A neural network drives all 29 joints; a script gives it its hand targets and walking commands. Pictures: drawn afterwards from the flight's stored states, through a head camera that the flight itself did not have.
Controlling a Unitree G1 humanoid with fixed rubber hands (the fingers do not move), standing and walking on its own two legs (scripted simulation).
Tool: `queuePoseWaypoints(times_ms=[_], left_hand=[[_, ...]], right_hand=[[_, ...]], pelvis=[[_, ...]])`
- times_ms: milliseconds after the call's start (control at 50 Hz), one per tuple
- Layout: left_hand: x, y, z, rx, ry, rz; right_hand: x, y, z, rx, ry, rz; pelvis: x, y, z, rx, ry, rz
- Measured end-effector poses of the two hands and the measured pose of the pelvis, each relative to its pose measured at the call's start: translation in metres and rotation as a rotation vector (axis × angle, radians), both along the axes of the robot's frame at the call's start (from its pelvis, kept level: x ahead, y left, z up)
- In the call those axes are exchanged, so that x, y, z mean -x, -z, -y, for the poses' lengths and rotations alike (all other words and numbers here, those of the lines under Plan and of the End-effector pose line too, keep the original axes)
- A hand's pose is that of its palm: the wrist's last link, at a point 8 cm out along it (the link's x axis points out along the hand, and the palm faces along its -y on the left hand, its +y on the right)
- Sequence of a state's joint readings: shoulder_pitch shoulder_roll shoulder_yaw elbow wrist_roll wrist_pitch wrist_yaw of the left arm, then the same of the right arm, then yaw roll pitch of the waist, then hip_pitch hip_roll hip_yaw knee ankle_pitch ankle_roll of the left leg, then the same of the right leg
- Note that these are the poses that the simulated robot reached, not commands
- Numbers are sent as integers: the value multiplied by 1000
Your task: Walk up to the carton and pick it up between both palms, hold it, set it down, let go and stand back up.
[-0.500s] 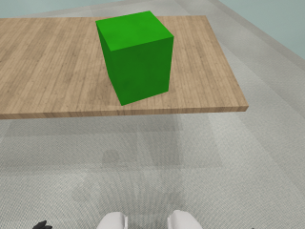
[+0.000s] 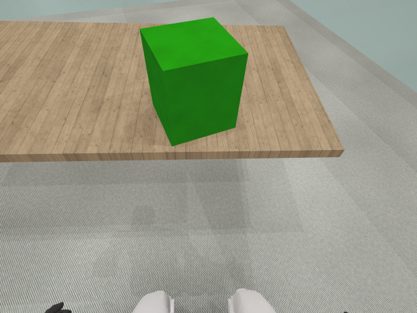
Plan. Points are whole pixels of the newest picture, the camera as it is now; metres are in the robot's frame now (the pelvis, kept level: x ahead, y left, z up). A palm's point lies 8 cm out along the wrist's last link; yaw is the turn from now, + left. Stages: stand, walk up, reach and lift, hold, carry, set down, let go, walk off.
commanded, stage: walk up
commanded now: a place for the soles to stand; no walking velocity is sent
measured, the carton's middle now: (192, 83) +0.68 +0.04 +0.03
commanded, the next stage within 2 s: none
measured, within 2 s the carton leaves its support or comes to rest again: neither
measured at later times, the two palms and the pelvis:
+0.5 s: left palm out of the picture +0.11 +0.33 -0.11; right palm out of the picture +0.11 -0.28 -0.10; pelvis +0.03 +0.02 +0.00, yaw +0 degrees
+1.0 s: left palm (82, 272) +0.20 +0.26 -0.09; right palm (374, 296) +0.16 -0.35 -0.11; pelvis +0.11 -0.05 +0.00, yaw +0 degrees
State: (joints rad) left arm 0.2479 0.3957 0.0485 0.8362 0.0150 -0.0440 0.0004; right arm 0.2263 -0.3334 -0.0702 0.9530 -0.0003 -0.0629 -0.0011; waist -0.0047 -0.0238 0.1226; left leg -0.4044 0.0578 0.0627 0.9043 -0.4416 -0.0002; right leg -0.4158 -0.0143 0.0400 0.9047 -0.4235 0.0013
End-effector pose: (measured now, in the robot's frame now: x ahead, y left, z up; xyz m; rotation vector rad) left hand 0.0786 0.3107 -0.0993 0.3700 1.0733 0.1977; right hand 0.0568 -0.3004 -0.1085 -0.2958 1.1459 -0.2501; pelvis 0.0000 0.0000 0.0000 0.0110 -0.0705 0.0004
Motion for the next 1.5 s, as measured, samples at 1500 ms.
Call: queuePoseWaypoints(times_ms=[1500], left_hand=[[-167,1,11,1,10,6]], right_hand=[[-146,-2,13,19,3,10]], pelvis=[[-154,1,10,0,4,-20]])
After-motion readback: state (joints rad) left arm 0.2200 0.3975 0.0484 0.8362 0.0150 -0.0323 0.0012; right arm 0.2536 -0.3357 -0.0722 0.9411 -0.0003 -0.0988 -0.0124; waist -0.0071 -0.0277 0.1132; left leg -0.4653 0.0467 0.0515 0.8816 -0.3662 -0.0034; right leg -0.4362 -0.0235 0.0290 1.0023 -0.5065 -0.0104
